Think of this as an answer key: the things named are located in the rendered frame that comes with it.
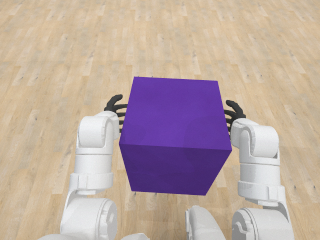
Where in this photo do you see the robot right forearm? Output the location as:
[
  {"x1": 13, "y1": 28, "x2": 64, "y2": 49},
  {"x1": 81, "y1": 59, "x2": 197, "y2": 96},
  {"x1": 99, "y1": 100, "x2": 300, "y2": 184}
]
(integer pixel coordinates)
[{"x1": 230, "y1": 118, "x2": 295, "y2": 240}]

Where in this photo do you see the robot left forearm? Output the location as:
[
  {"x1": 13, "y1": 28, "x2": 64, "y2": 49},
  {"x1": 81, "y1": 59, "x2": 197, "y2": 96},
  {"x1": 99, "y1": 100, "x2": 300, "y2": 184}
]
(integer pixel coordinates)
[{"x1": 60, "y1": 110, "x2": 120, "y2": 234}]

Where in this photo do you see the robot right thigh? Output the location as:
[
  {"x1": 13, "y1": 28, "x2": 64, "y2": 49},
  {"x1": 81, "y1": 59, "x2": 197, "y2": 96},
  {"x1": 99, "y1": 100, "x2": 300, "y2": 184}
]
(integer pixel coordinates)
[{"x1": 185, "y1": 207, "x2": 226, "y2": 240}]

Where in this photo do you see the robot right hand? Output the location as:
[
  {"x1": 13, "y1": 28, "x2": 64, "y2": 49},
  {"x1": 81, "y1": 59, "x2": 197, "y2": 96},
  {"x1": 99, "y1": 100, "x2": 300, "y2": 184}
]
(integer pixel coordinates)
[{"x1": 224, "y1": 100, "x2": 246, "y2": 140}]

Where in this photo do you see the robot right upper arm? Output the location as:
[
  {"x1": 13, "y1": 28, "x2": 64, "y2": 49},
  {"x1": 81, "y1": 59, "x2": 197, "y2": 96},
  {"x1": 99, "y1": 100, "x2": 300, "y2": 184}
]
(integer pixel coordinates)
[{"x1": 231, "y1": 207, "x2": 294, "y2": 240}]

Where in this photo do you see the carton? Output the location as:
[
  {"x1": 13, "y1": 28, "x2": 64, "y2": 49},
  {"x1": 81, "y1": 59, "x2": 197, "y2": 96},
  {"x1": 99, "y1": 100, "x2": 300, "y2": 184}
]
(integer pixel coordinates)
[{"x1": 119, "y1": 76, "x2": 232, "y2": 196}]

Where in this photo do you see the robot right shin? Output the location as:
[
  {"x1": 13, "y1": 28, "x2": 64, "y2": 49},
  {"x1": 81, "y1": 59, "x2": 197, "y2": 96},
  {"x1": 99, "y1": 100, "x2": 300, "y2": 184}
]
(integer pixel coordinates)
[{"x1": 186, "y1": 205, "x2": 200, "y2": 240}]

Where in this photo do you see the robot left hand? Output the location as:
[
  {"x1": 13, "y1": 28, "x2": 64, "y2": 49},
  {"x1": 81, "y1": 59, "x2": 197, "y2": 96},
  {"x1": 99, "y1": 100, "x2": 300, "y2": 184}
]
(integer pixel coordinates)
[{"x1": 104, "y1": 94, "x2": 128, "y2": 133}]

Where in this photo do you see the robot left upper arm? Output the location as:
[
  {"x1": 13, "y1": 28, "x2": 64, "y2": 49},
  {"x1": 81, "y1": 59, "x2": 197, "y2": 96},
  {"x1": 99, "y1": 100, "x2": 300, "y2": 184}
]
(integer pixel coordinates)
[{"x1": 37, "y1": 197, "x2": 118, "y2": 240}]

